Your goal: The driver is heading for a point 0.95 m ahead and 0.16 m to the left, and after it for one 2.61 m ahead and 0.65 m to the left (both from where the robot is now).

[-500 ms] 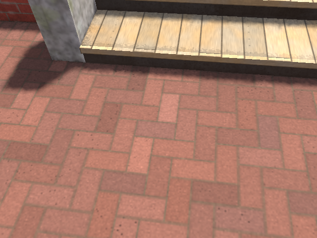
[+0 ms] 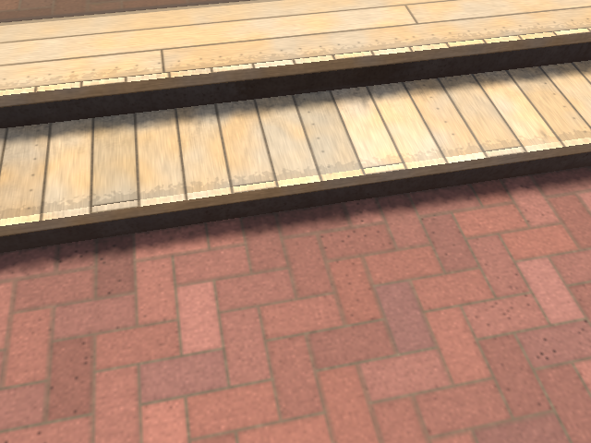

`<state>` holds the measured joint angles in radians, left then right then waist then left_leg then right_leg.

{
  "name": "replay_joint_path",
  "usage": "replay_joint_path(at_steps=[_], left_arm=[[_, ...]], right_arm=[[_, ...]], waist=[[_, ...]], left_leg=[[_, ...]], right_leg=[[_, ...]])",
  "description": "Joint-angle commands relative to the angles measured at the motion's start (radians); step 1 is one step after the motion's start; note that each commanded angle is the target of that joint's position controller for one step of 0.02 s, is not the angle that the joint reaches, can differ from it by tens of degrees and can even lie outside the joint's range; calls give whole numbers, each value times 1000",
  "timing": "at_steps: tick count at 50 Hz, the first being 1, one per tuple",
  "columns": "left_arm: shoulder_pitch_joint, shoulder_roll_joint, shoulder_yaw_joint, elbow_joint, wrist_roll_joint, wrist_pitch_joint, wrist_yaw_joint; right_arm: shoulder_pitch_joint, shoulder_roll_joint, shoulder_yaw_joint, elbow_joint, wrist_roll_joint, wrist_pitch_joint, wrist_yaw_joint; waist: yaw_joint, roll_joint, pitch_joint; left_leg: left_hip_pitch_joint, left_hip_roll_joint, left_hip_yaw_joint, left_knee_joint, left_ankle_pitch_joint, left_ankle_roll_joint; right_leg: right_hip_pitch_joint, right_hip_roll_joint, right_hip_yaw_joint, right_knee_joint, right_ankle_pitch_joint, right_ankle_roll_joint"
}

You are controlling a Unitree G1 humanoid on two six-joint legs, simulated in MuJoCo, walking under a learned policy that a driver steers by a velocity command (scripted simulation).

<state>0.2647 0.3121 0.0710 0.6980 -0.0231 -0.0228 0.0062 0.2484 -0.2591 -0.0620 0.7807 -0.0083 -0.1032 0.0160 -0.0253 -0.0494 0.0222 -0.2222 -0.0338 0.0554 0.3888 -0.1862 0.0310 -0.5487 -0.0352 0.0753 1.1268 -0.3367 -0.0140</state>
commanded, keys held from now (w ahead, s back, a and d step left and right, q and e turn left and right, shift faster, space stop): w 0.44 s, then w+q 0.56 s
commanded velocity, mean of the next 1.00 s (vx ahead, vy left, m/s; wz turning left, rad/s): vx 0.50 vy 0.00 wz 0.12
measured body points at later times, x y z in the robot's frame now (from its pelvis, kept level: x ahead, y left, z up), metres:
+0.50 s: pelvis +0.27 -0.07 +0.00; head +0.29 -0.08 +0.45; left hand +0.37 +0.20 -0.10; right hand +0.37 -0.35 -0.12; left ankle +0.29 +0.09 -0.66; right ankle +0.28 -0.15 -0.74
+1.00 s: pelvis +0.54 +0.00 +0.00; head +0.58 +0.02 +0.44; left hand +0.59 +0.28 -0.13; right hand +0.68 -0.27 -0.12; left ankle +0.57 +0.07 -0.74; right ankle +0.55 -0.16 -0.66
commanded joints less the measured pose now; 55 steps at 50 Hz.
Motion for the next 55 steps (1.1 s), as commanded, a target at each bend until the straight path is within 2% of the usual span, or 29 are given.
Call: replay_joint_path(at_steps=[1,6,10,12,14,15,16,17,18,19,20,21,25,29,34,35,37,38,40,41,42,43,44,45,46,47,48,50,55], left_arm=[[-23,26,3,-84,9,-14,-4],[-174,-1,-21,-114,12,-40,-29],[-268,21,-18,-149,2,-45,-42],[-250,44,-8,-151,5,-47,-46],[-38,108,30,-86,15,-45,-37],[136,174,54,-50,21,-39,-25],[182,274,67,-40,27,-34,-19],[197,187,47,-41,16,-36,-22],[132,146,30,-41,16,-42,-23],[75,118,21,-45,17,-45,-24],[22,93,14,-46,23,-47,-27],[-11,68,6,-50,31,-52,-29],[-29,88,17,-17,29,-80,-25],[-3,107,22,22,37,-86,-12],[58,131,29,76,24,-77,-3],[107,90,12,110,54,-75,-6],[118,116,19,122,58,-70,-3],[109,136,23,124,59,-67,1],[100,166,28,127,62,-51,8],[108,148,18,118,63,-46,11],[171,56,-8,49,34,-54,-5],[93,79,-3,38,53,-58,-11],[7,98,-2,23,57,-61,-18],[-7,80,-13,25,49,-70,-21],[-10,76,-14,32,53,-68,-19],[0,77,-15,31,71,-53,-18],[28,73,-17,44,80,-36,-19],[32,55,-22,44,79,-17,-22],[-147,42,-33,-6,67,-16,-25]], right_arm=[[-13,-138,-30,-32,8,-21,1],[25,-183,-35,7,26,-2,-4],[103,-211,-38,53,39,19,-4],[104,-226,-41,68,44,32,-7],[94,-213,-32,73,44,41,-14],[89,-168,-10,52,20,37,-17],[184,-49,29,18,5,17,-11],[144,-137,10,34,26,-3,-5],[64,-185,-5,4,51,-13,1],[13,-176,-2,-4,47,-17,-1],[-7,-168,-4,-4,29,-14,-4],[7,-161,-7,2,22,-4,-3],[10,-100,6,11,23,40,-5],[-98,-90,10,-17,25,42,4],[-237,-77,19,-74,27,36,26],[-243,-70,23,-82,-55,62,49],[-253,-89,14,-98,-49,76,66],[-232,-102,9,-99,-50,78,66],[-66,-136,-10,-62,-53,70,46],[126,-182,-31,-6,-62,61,32],[216,-332,-74,-9,-58,63,18],[197,-333,-76,-14,-14,70,19],[163,-315,-75,-4,-1,76,14],[115,-248,-60,0,3,78,9],[74,-197,-45,0,3,79,5],[37,-167,-34,1,9,79,2],[20,-160,-30,-5,7,74,4],[34,-180,-35,2,6,61,7],[97,-197,-45,29,3,58,5]], waist=[[14,130,0],[-33,112,13],[-54,128,34],[-22,142,21],[97,125,-110],[170,51,-240],[108,-215,-351],[148,-157,-389],[138,-120,-236],[113,-61,-158],[81,-28,-101],[46,-34,-81],[5,-18,-33],[41,-2,15],[98,17,55],[82,12,70],[86,-30,83],[71,-37,65],[-7,-38,-50],[-85,10,-169],[-70,247,-328],[-77,256,-387],[-80,155,-275],[-51,95,-151],[-14,64,-73],[22,77,-40],[40,94,-53],[50,95,-54],[-10,120,18]], left_leg=[[91,280,-250,-242,115,192],[100,237,-105,-248,221,163],[191,286,-110,-216,246,145],[237,304,-104,-156,366,126],[183,241,-29,104,615,80],[-3,196,9,378,415,38],[-392,17,7,745,-246,-29],[-508,35,-140,887,-395,-23],[-585,86,-134,911,-326,-10],[-565,129,-114,867,-237,-5],[-526,154,-110,804,-178,-10],[-462,175,-120,766,-137,-14],[-431,184,-122,654,-27,-48],[-441,156,-132,429,211,-49],[-442,126,-90,246,296,-19],[-373,111,-12,225,279,-3],[-340,86,15,206,160,32],[-313,59,30,197,79,52],[-141,-26,59,145,-50,104],[104,-4,-4,114,-26,149],[474,288,-475,107,-78,290],[553,387,-838,-70,50,351],[497,343,-664,-62,56,324],[353,313,-542,-74,97,296],[225,260,-462,-103,147,254],[129,218,-405,-129,196,233],[84,198,-373,-139,236,232],[36,175,-340,-160,276,247],[34,138,-341,-207,119,221]], right_leg=[[-140,-61,37,-115,78,11],[-58,-54,-47,-429,315,16],[-31,-28,-69,-546,288,-9],[30,-5,-86,-592,230,-39],[361,48,-129,-653,257,-90],[650,-91,26,-615,283,-145],[941,-341,512,-712,127,-306],[939,-359,655,-799,13,-329],[833,-320,506,-811,49,-288],[706,-270,380,-825,133,-260],[589,-236,304,-854,219,-244],[508,-209,252,-886,288,-235],[392,-205,108,-986,366,-245],[395,-173,-43,-1023,364,-197],[513,-203,-137,-1017,374,-160],[496,-184,-185,-1012,366,-127],[538,-194,-199,-950,457,-105],[579,-202,-213,-876,620,-95],[630,-199,-252,-572,932,-75],[519,-169,-276,-304,829,-51],[117,-51,-292,84,375,10],[-93,92,-114,249,-206,26],[-177,20,-16,268,-127,8],[-166,-29,-26,187,-39,2],[-110,-62,-28,84,-6,1],[-43,-75,-30,23,4,14],[15,-75,-35,-5,9,25],[39,-66,-54,-62,24,45],[-26,-59,-63,-332,212,79]])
